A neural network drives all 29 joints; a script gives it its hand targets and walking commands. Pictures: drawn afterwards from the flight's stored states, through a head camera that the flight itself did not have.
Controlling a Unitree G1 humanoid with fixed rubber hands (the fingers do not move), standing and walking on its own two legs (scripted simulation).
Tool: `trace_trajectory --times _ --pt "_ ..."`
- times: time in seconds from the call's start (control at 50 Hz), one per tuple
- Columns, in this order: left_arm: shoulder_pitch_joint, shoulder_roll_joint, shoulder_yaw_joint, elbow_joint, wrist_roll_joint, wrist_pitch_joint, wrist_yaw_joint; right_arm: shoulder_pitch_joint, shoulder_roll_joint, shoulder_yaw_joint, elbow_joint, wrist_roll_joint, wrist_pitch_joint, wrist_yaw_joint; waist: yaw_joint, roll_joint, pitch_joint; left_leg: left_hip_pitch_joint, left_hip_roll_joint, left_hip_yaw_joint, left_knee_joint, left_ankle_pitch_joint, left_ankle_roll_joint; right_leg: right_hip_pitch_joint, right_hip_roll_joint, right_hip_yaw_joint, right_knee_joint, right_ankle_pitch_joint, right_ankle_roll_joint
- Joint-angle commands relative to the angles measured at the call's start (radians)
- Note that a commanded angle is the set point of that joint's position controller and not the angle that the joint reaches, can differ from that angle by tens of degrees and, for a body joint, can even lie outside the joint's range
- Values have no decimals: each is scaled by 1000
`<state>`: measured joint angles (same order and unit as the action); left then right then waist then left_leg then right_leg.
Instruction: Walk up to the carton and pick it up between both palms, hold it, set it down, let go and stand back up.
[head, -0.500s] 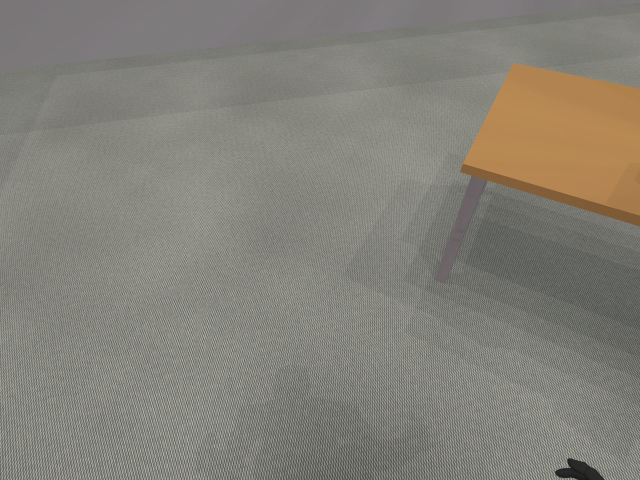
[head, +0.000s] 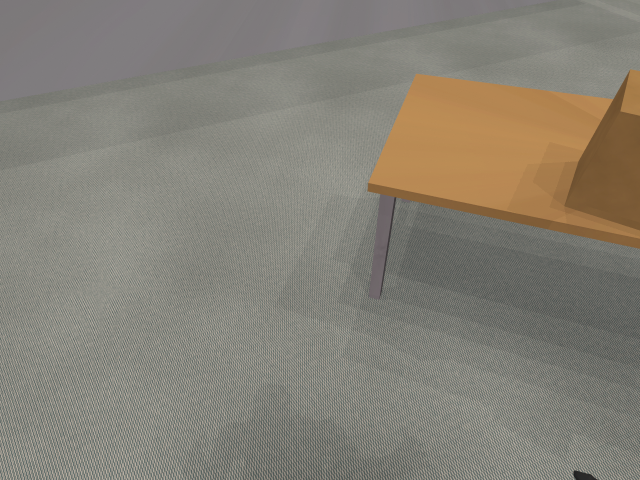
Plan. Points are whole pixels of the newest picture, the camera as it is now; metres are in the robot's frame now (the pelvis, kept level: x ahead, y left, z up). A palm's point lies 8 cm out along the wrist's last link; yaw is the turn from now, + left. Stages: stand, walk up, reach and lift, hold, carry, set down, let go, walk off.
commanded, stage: walk up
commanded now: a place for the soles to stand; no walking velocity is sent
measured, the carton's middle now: out of the picture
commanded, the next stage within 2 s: none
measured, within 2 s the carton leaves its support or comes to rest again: neither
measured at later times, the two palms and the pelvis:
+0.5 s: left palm (191, 421) +0.24 +0.21 -0.09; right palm out of the picture +0.13 -0.41 -0.06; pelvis +0.09 -0.08 +0.01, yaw -5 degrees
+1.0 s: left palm (263, 365) +0.32 +0.12 -0.09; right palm out of the picture +0.19 -0.49 -0.04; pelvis +0.17 -0.16 +0.02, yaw -10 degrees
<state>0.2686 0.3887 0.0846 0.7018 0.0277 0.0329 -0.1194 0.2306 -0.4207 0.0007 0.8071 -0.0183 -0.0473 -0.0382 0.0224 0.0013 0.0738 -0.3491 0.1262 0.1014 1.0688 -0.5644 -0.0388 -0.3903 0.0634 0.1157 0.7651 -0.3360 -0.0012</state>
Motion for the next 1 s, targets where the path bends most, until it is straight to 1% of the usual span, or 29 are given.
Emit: trace_trajectory --times 0.0,0.06,0.1,0.12,0.14,0.16,0.2,0.24,0.26,0.36,0.38,0.42,0.46,0.48,0.5,0.52,0.54,0.56,0.58,0.62,0.7,0.74,0.76,0.78,0.8,0.84,0.88,0.92,0.98 --pt "-10 314 75 -81 13 -21 43 -50 -252 -113 -69 39 -62 -2 31 -264 -3 -181 -70 -90 -148 -49 68 75 -146 455 -448 55 -239" --pt "-11 286 61 -102 1 -20 38 30 -244 -120 -65 35 -78 -15 11 -243 -47 -125 -119 -67 -347 29 67 166 -185 479 -378 363 -277" --pt "-110 255 42 -130 -7 -10 41 151 -220 -122 -9 34 -86 -26 -67 -146 -115 176 -119 -56 -647 244 76 54 -128 360 -233 424 -218" --pt "-145 203 36 -162 -8 -23 36 257 -277 -143 34 18 -97 -43 -126 -64 -243 490 -8 -221 -779 295 125 -146 -50 256 -27 360 -134" --pt "-115 132 23 -177 6 -30 39 272 -403 -189 31 0 -92 -53 -128 199 -244 684 312 -511 -810 232 157 -449 79 64 162 -66 -51" --pt "-67 216 40 -142 31 -22 50 199 -420 -183 15 15 -91 -48 -91 57 -244 686 444 -622 -756 202 232 -541 -1 71 304 -149 -11" --pt "-58 231 44 -98 16 -22 39 156 -342 -168 5 18 -90 -43 -60 -45 -133 574 348 -422 -723 461 166 -492 -39 41 331 -61 -4" --pt "-32 207 39 -90 2 -23 24 173 -306 -160 10 20 -88 -45 -58 18 -136 556 234 -207 -640 896 40 -420 -48 35 338 52 11" --pt "-16 177 36 -87 -5 -20 18 186 -307 -150 20 14 -82 -43 -54 75 -167 575 200 -142 -630 1027 41 -399 -26 18 352 60 10" --pt "-111 168 30 -114 2 -17 4 117 -307 -148 -15 24 -60 -21 -67 98 -100 465 221 -57 -626 784 212 -375 -86 -80 114 24 21" --pt "-121 181 44 -132 2 -18 3 110 -322 -149 -13 16 -59 -13 -65 175 -123 483 234 -63 -619 771 233 -337 -110 -73 114 27 29" --pt "-89 207 52 -125 -1 -21 -2 39 -364 -160 -36 19 -65 -6 -19 227 -129 370 279 -29 -593 786 222 -186 -137 -91 0 26 -1" --pt "20 191 68 -78 0 -32 1 1 -357 -147 -25 17 -54 -4 42 168 -199 219 219 74 -439 780 192 65 -65 -184 -129 47 -37" --pt "119 218 89 -41 5 -36 14 -8 -334 -140 -34 20 -47 -4 95 58 -244 129 176 84 -253 678 164 234 -24 -173 -227 89 -61" --pt "216 262 112 -9 2 -36 31 9 -278 -119 -37 13 -43 2 154 -97 -221 -62 64 82 -13 509 119 378 22 -22 -262 42 -81" --pt "203 349 127 -23 13 -40 45 -16 -191 -84 -70 12 -42 2 124 -325 -129 -325 -80 53 158 -8 80 383 -139 366 -332 54 -158" --pt "100 364 121 -65 -3 -32 47 -31 -214 -85 -101 21 -37 -6 87 -305 -85 -428 -98 -89 172 -59 80 286 -234 717 -526 -204 -237" --pt "35 357 108 -82 -12 -27 46 -45 -264 -104 -91 20 -41 -9 44 -179 -28 -380 -80 -145 183 -106 76 185 -270 810 -588 -370 -279" --pt "9 335 103 -82 -9 -30 48 -50 -282 -104 -80 23 -53 -6 41 -122 17 -368 -64 -156 125 -55 68 190 -237 746 -542 -288 -280" --pt "3 318 95 -65 -1 -32 52 -18 -255 -106 -52 28 -58 -2 23 -199 10 -235 -35 -127 -48 -27 75 95 -151 494 -436 22 -251" --pt "21 268 72 -100 9 -18 44 49 -242 -118 -28 15 -75 -13 9 -162 -48 -51 -110 -107 -363 -29 99 95 -174 534 -384 255 -271" --pt "-74 233 54 -131 -9 -14 44 218 -218 -129 22 24 -88 -30 -91 -112 -133 331 -108 -70 -666 292 114 -97 -104 334 -198 292 -197" --pt "-134 159 37 -166 -4 -29 46 318 -307 -157 41 7 -96 -48 -153 36 -218 562 76 -302 -758 264 151 -279 1 175 58 240 -99" --pt "-93 135 39 -153 12 -30 55 253 -404 -179 26 3 -92 -55 -115 176 -191 596 362 -601 -835 152 206 -472 78 59 229 -92 -30" --pt "-51 253 64 -110 36 -20 57 175 -398 -181 3 17 -92 -44 -84 24 -173 562 448 -642 -779 102 277 -505 -4 92 372 -148 6" --pt "-46 243 59 -97 32 -32 43 170 -334 -164 -7 24 -91 -43 -59 -45 -119 533 379 -465 -731 281 247 -491 -39 45 341 -72 -4" --pt "-39 204 51 -86 11 -40 37 191 -300 -151 9 18 -89 -36 -60 93 -126 565 246 -198 -604 868 188 -444 -49 -2 315 -35 6" --pt "-46 152 36 -101 -2 -36 26 222 -294 -144 22 17 -78 -29 -97 114 -122 547 203 -113 -588 1024 154 -417 -32 -46 266 -5 13" --pt "-57 169 41 -106 0 -31 18 149 -337 -151 -7 27 -66 -17 -59 168 -145 534 255 -109 -579 892 235 -375 -73 -70 165 -25 9"
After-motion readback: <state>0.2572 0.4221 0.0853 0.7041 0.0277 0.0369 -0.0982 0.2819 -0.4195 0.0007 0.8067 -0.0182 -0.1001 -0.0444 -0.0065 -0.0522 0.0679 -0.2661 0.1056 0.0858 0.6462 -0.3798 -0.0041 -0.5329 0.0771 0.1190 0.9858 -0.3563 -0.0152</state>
